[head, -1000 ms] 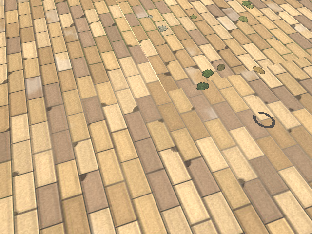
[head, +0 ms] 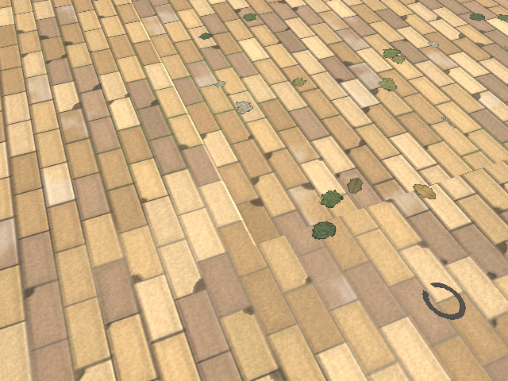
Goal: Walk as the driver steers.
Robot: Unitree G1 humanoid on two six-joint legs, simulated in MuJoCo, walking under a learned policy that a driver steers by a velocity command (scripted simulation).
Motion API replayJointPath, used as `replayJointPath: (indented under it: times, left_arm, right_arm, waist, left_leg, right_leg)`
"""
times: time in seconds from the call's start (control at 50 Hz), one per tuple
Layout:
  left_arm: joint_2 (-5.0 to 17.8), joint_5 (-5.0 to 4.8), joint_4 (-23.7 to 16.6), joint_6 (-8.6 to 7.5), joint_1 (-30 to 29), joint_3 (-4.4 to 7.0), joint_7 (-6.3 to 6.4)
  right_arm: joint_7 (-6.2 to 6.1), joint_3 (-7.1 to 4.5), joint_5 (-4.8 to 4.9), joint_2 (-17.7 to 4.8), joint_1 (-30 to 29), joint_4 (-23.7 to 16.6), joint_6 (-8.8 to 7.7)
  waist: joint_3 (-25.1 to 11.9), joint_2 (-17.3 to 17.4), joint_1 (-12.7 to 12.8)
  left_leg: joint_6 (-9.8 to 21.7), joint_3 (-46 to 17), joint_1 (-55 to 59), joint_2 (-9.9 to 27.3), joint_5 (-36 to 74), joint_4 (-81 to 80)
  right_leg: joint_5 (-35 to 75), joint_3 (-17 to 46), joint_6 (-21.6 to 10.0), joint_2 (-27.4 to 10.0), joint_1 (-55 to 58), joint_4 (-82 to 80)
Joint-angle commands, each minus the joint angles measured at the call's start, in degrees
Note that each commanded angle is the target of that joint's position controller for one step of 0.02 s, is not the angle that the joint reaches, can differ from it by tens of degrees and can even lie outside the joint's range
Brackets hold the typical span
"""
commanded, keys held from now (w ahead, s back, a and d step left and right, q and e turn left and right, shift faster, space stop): w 1.00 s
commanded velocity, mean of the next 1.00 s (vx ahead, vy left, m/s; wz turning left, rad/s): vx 0.50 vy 0.00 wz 0.00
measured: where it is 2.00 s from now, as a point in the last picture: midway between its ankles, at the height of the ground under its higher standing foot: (260, 216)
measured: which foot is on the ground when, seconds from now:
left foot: down 0.00-0.32, up 0.34-0.84, down 0.86-1.00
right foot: up 0.00-0.28, down 0.30-0.88, up 0.90-1.00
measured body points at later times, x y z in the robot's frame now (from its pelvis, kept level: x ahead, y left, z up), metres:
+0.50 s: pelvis +0.27 -0.08 +0.00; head +0.29 -0.10 +0.45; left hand +0.33 +0.18 -0.12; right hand +0.36 -0.35 -0.14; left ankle +0.27 +0.08 -0.66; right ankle +0.30 -0.16 -0.74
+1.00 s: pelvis +0.55 -0.01 -0.01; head +0.58 +0.00 +0.44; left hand +0.57 +0.25 -0.16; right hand +0.67 -0.27 -0.13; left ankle +0.61 +0.07 -0.74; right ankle +0.44 -0.16 -0.65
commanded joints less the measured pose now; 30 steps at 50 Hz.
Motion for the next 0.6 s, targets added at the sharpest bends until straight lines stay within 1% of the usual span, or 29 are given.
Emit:
replayJointPath:
  times: [0.02, 0.06, 0.12, 0.18, 0.22, 0.24, 0.26, 0.28, 0.3, 0.32, 0.34, 0.36, 0.38, 0.4, 0.42, 0.44, 0.46, 0.48, 0.52, 0.56, 0.6]
  left_arm:
    - [2.5, 0.69, -2.5, 0.25, 1.9, 0.75, 0.40]
    - [2.1, 0.53, -3.8, -0.15, -2.9, 0.60, 0.11]
    - [1.6, 0.00, -5.4, -0.45, -9.1, 0.29, -0.58]
    - [1.9, -0.50, -7.1, -0.72, -13.7, 0.07, -1.65]
    - [2.7, -0.59, -8.2, -1.17, -14.7, 0.17, -2.43]
    - [3.4, -0.59, -8.3, -1.43, -13.8, 0.39, -2.69]
    - [4.3, -0.56, -7.8, -1.67, -11.3, 0.81, -2.83]
    - [5.9, -0.44, -6.3, -1.83, -5.6, 1.80, -2.74]
    - [9.3, -0.35, -3.1, -1.96, 5.2, 3.42, -2.35]
    - [15.6, 0.83, -1.4, -1.82, 15.0, 4.96, -2.03]
    - [14.5, 0.56, -0.5, -1.44, 17.4, 4.64, -2.33]
    - [9.9, 0.31, -1.1, -1.58, 13.9, 3.17, -2.40]
    - [7.6, 0.29, -2.5, -1.48, 8.4, 2.38, -2.30]
    - [6.1, 0.54, -3.2, -1.45, 3.9, 1.79, -2.58]
    - [4.5, 0.79, -3.5, -1.60, 1.6, 1.32, -2.80]
    - [3.7, 1.04, -3.1, -1.64, 1.1, 1.10, -3.04]
    - [3.8, 1.02, -2.4, -1.77, 1.8, 1.16, -3.13]
    - [4.4, 0.97, -1.6, -1.91, 2.9, 1.34, -3.02]
    - [6.0, 1.02, -0.5, -1.90, 4.9, 1.79, -2.45]
    - [6.4, 0.95, 0.4, -1.43, 6.9, 1.85, -1.76]
    - [6.5, 0.74, 0.9, -1.04, 8.1, 1.80, -1.24]
  right_arm:
    - [-1.15, -1.16, 0.06, -7.5, -2.2, -3.1, -0.99]
    - [-1.76, -1.27, 0.47, -8.2, 0.2, -2.7, -0.54]
    - [-2.07, -1.50, 1.13, -9.4, 3.5, -1.8, -0.10]
    - [-2.12, -1.64, 1.46, -9.6, 6.3, -0.5, 0.63]
    - [-2.26, -1.90, 1.48, -9.9, 6.8, -0.1, 1.20]
    - [-2.33, -2.09, 1.51, -10.3, 6.4, -0.1, 1.50]
    - [-2.37, -2.24, 1.52, -10.8, 5.5, -0.2, 1.81]
    - [-2.37, -2.12, 1.36, -10.6, 4.1, -0.6, 2.11]
    - [-2.33, -1.41, 0.72, -8.8, 3.6, -1.3, 2.24]
    - [-2.06, 0.24, 0.09, -4.0, 7.4, -2.9, 1.47]
    - [-1.71, 1.23, 0.96, -1.1, 10.0, -2.2, -0.06]
    - [-1.48, -0.43, 2.29, -7.9, 5.9, -2.9, -1.18]
    - [-1.46, -0.86, 2.94, -9.5, 1.0, -4.6, -1.61]
    - [-1.78, -0.97, 2.28, -8.8, -1.4, -4.9, -1.42]
    - [-2.09, -1.42, 1.49, -8.3, -1.7, -5.0, -0.70]
    - [-2.11, -1.41, 1.32, -6.9, -0.7, -4.7, 0.17]
    - [-2.17, -1.32, 1.28, -5.6, 0.3, -4.4, 0.88]
    - [-2.25, -1.35, 1.23, -5.0, 0.5, -4.4, 1.37]
    - [-2.42, -1.61, 0.87, -5.2, -2.8, -5.7, 1.78]
    - [-2.39, -1.72, 0.56, -5.0, -7.5, -7.3, 1.76]
    - [-2.09, -1.58, 0.63, -4.3, -11.4, -8.4, 1.54]
  waist:
    - [3.1, 4.5, 2.6]
    - [3.0, 4.3, 1.0]
    - [3.3, 4.7, -1.4]
    - [4.6, 5.1, -2.9]
    - [4.8, 5.5, -2.5]
    - [4.3, 5.9, -1.6]
    - [3.0, 6.6, 0.1]
    - [-0.2, 6.6, 3.4]
    - [-7.1, 5.1, 7.8]
    - [-17.1, -5.5, 8.7]
    - [-22.4, -15.3, 7.8]
    - [-16.2, -9.7, 7.9]
    - [-10.1, -6.1, 6.4]
    - [-6.1, -1.3, 4.6]
    - [-3.9, -1.1, 2.8]
    - [-3.0, -2.0, 1.5]
    - [-2.5, -2.0, 0.9]
    - [-1.7, -1.8, 0.4]
    - [0.0, -0.8, 0.6]
    - [1.0, -0.5, 1.6]
    - [1.7, -0.9, 2.6]
  left_leg:
    - [9.7, -12.2, -5.6, 16.1, 3.9, -11.7]
    - [8.4, -10.9, -2.7, 15.6, 5.0, -11.3]
    - [7.0, -9.3, 0.9, 15.5, 4.4, -10.5]
    - [6.8, -9.8, 6.4, 17.6, 3.4, -8.1]
    - [6.1, -10.6, 9.9, 19.4, 4.2, -5.7]
    - [5.7, -10.9, 11.0, 20.0, 6.0, -4.1]
    - [5.0, -10.7, 11.3, 20.0, 11.1, -1.3]
    - [3.9, -8.9, 10.7, 18.1, 20.7, 5.4]
    - [2.1, -6.0, 5.6, 14.5, 24.4, 18.4]
    - [-1.7, -1.4, -14.3, 7.7, 8.1, 41.4]
    - [-3.0, -6.1, -29.1, 1.4, -23.5, 55.1]
    - [-1.6, -11.0, -34.6, 5.2, -22.2, 60.8]
    - [-0.8, -9.4, -35.3, 8.4, -17.0, 60.2]
    - [-1.1, -8.1, -32.8, 10.8, -12.2, 56.7]
    - [-1.3, -8.2, -29.8, 12.7, -9.2, 52.9]
    - [-1.6, -8.0, -26.8, 13.4, -7.4, 50.9]
    - [-2.0, -7.5, -25.4, 13.4, -6.5, 49.7]
    - [-2.4, -7.1, -25.7, 13.5, -5.5, 48.4]
    - [-3.3, -7.0, -29.4, 13.8, -1.3, 43.9]
    - [-4.1, -6.8, -32.5, 13.8, 3.8, 37.5]
    - [-4.2, -6.1, -32.0, 13.2, 9.1, 30.4]
  right_leg:
    - [8.8, 0.1, 1.6, -2.4, -1.8, -7.9]
    - [14.3, -0.7, 1.7, -1.5, -2.1, -16.9]
    - [17.6, -2.5, 2.2, 0.7, 0.1, -26.6]
    - [14.8, -2.7, 1.7, 1.6, -0.3, -31.7]
    - [10.6, -2.6, 0.3, 2.1, 0.3, -34.2]
    - [8.3, -2.9, -0.5, 2.7, 2.3, -35.4]
    - [6.5, -3.9, -1.3, 3.8, 6.4, -36.5]
    - [5.7, -5.5, -2.6, 5.7, 14.5, -37.8]
    - [6.9, -4.0, -4.8, 4.7, 29.2, -37.0]
    - [5.0, 16.1, -12.0, -9.7, 52.4, -37.3]
    - [-2.4, 37.9, -17.3, -16.7, 61.5, -46.6]
    - [-4.5, 34.2, -14.5, -14.8, 56.5, -47.9]
    - [-0.6, 25.1, -12.3, -12.9, 48.4, -48.5]
    - [4.7, 18.7, -11.3, -10.4, 40.1, -50.6]
    - [7.5, 14.2, -10.3, -8.1, 34.8, -52.6]
    - [8.7, 11.5, -9.9, -6.5, 31.3, -54.4]
    - [10.9, 9.5, -10.3, -5.7, 29.5, -55.6]
    - [13.6, 7.7, -10.7, -5.3, 28.7, -56.3]
    - [17.2, 5.6, -11.1, -5.3, 29.2, -57.4]
    - [18.4, 4.1, -10.8, -5.2, 30.8, -58.0]
    - [17.2, 1.9, -9.7, -4.1, 31.1, -58.5]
